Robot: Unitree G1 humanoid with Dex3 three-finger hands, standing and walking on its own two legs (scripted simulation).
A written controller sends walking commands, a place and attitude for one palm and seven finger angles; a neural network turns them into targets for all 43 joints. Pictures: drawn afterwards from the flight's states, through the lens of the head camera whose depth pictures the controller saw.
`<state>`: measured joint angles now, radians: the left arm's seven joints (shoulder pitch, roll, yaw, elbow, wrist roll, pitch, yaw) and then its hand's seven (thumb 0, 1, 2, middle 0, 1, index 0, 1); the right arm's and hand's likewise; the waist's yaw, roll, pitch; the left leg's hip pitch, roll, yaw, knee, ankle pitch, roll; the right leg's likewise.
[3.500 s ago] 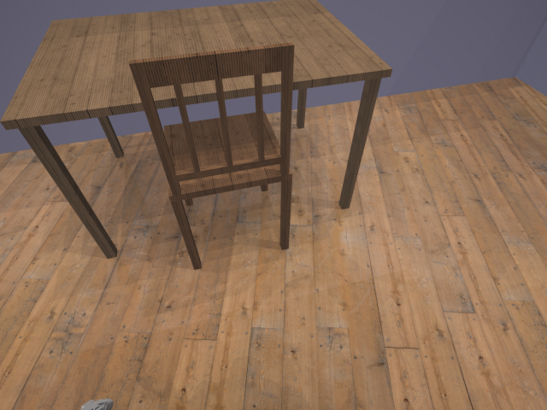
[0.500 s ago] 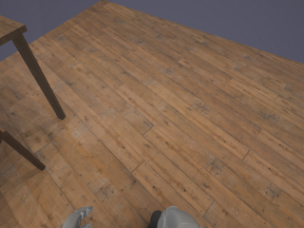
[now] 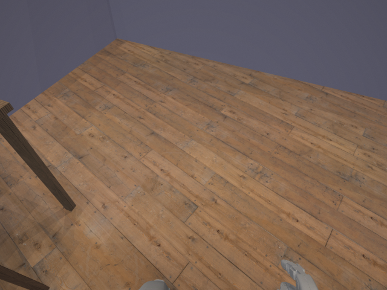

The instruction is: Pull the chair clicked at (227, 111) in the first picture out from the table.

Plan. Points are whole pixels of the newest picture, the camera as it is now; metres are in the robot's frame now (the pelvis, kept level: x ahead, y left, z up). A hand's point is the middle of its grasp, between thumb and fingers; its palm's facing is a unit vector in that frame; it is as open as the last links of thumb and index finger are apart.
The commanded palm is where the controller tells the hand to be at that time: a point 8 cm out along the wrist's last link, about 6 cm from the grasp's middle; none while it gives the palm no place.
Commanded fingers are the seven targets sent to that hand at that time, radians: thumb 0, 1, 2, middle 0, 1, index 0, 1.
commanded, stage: walk to a spot facing it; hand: left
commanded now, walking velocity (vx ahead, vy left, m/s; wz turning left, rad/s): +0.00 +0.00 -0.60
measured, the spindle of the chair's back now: out of the picture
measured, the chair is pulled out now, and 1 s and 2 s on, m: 0.00 0.00 0.00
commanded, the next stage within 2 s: turn to face it in 0.58 s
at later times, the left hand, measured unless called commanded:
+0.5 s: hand (145, 236) +0.26 +0.17 -0.16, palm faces -0.34 -0.91 -0.26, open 7.4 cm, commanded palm none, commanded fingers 0.00 0.90 0.90 -0.20 -0.30 -0.20 -0.30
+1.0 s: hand (160, 233) +0.28 +0.13 -0.17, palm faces -0.35 -0.93 -0.15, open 7.4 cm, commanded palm none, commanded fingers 0.00 0.90 0.90 -0.20 -0.30 -0.20 -0.30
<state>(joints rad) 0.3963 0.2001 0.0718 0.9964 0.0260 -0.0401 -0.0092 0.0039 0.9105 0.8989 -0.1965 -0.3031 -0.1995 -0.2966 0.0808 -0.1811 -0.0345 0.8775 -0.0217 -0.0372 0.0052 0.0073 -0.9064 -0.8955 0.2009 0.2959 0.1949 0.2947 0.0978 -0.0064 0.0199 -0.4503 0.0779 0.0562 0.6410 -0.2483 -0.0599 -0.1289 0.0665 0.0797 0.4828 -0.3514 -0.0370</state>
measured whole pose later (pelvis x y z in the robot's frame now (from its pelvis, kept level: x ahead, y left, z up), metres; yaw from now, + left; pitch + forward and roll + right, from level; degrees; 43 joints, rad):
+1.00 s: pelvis +0.13 +0.01 +0.00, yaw -24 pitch -1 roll -1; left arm 0.17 0.17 0.05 0.98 0.02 0.04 0.01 0.00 0.91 0.90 -0.20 -0.30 -0.20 -0.30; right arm 0.27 -0.15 -0.02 1.00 -0.03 0.02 -0.02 0.01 -0.92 -0.90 0.20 0.30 0.20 0.29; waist -0.01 -0.03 0.01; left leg -0.29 0.03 0.04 0.58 -0.27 0.02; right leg -0.29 -0.03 -0.05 0.74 -0.44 0.04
